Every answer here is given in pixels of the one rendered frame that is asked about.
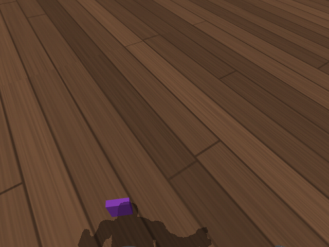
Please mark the carton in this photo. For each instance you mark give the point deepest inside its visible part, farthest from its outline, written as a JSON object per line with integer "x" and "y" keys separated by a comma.
{"x": 119, "y": 207}

